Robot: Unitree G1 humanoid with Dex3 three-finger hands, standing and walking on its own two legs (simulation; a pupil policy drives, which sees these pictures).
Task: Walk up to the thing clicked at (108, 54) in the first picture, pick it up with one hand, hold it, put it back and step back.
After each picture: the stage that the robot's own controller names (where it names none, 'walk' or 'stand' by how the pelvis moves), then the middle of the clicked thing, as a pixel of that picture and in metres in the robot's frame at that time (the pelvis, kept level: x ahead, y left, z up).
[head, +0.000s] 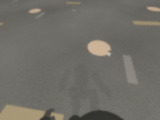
stand; (109, 53) +1.43 -0.35 -0.72
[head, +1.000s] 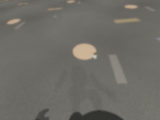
walk; (95, 55) +1.33 +0.04 -0.69
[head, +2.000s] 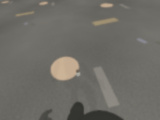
walk; (77, 72) +0.81 +0.31 -0.72
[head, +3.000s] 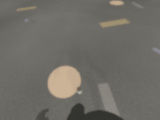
walk; (79, 90) +0.45 +0.21 -0.70
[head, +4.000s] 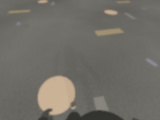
stand; (73, 105) +0.30 +0.20 -0.71
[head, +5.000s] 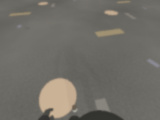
stand; (74, 108) +0.28 +0.18 -0.72
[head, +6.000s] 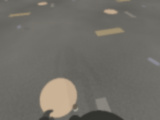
stand; (75, 107) +0.28 +0.19 -0.72
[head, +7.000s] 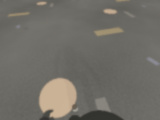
stand; (74, 107) +0.27 +0.19 -0.72
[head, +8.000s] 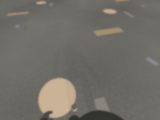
stand; (74, 107) +0.27 +0.20 -0.73
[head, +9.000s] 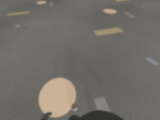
stand; (74, 107) +0.28 +0.19 -0.73
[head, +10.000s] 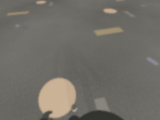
stand; (74, 107) +0.27 +0.19 -0.73
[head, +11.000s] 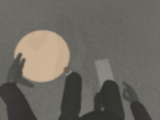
go down; (67, 70) +0.34 +0.23 -0.38
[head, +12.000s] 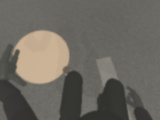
go down; (67, 70) +0.34 +0.25 -0.31
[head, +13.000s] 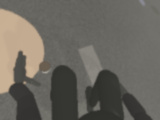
close in; (45, 67) +0.32 +0.28 -0.22
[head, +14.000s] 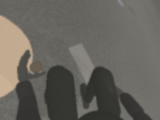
close; (36, 68) +0.33 +0.28 -0.21
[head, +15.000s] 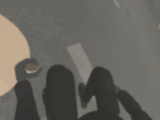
lift; (32, 67) +0.32 +0.29 -0.21
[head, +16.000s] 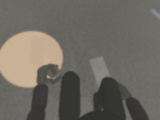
lift; (53, 74) +0.28 +0.27 -0.08
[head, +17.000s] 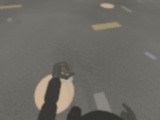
lift; (67, 73) +0.33 +0.18 +0.04
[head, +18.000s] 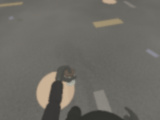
hold; (70, 77) +0.32 +0.17 -0.01
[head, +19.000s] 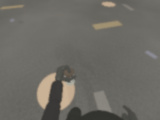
hold; (69, 77) +0.32 +0.17 +0.00
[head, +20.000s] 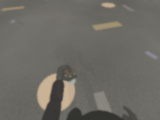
hold; (70, 76) +0.33 +0.17 +0.00
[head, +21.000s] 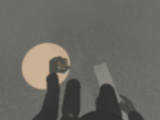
crouch; (63, 66) +0.37 +0.22 -0.09
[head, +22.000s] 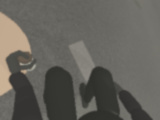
lower; (27, 62) +0.35 +0.32 -0.22
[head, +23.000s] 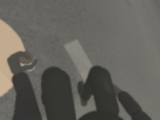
lower; (27, 62) +0.36 +0.30 -0.21
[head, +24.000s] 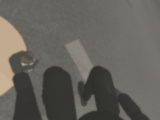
lower; (28, 61) +0.36 +0.30 -0.21
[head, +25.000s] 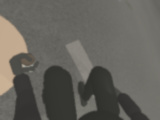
lower; (29, 63) +0.35 +0.30 -0.22
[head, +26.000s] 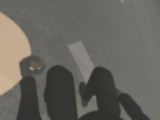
loosen; (36, 66) +0.33 +0.28 -0.22
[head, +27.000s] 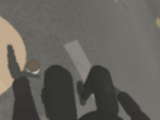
withdraw; (33, 68) +0.33 +0.27 -0.22
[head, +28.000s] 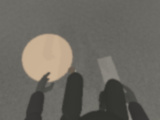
walk; (72, 71) +0.36 +0.22 -0.36
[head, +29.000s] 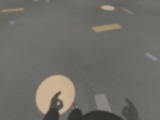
stand; (74, 106) +0.28 +0.17 -0.66
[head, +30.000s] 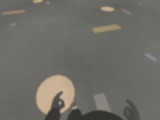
stand; (73, 105) +0.29 +0.19 -0.67
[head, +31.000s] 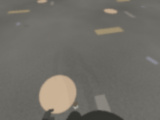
stand; (75, 105) +0.30 +0.17 -0.71
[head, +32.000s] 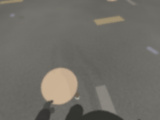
walk; (77, 96) +0.34 +0.15 -0.70
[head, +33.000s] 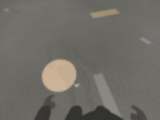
walk; (76, 83) +0.48 +0.19 -0.71
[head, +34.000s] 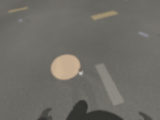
walk; (80, 71) +0.75 +0.27 -0.70
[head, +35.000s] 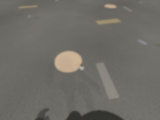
stand; (81, 66) +0.94 +0.18 -0.70
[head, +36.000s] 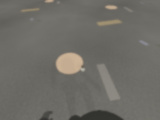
stand; (82, 68) +0.94 +0.18 -0.73
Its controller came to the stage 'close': yes
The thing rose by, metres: 0.70
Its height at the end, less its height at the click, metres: +0.00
